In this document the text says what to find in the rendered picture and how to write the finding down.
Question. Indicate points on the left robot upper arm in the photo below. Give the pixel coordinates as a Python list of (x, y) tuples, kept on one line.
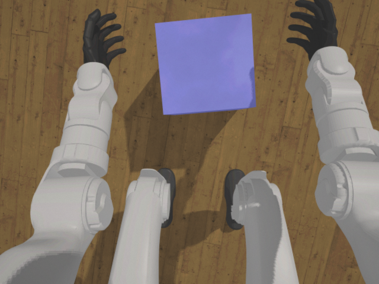
[(67, 213)]

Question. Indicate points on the robot right forearm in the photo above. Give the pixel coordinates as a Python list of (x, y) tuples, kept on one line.
[(340, 112)]

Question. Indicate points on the robot thigh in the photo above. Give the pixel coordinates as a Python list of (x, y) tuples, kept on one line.
[(269, 256), (136, 258)]

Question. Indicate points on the robot right hand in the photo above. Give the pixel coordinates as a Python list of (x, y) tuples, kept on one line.
[(323, 31)]

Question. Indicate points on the right robot thigh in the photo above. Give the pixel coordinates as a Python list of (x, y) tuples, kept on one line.
[(269, 256)]

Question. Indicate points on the carton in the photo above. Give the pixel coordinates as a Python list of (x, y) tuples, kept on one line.
[(206, 64)]

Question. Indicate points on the right robot upper arm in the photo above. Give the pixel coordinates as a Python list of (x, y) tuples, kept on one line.
[(348, 191)]

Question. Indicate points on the robot left hand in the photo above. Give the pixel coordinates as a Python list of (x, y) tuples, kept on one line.
[(94, 47)]

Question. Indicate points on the left robot thigh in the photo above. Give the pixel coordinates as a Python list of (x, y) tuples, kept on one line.
[(136, 258)]

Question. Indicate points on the robot left forearm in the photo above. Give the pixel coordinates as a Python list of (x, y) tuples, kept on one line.
[(86, 132)]

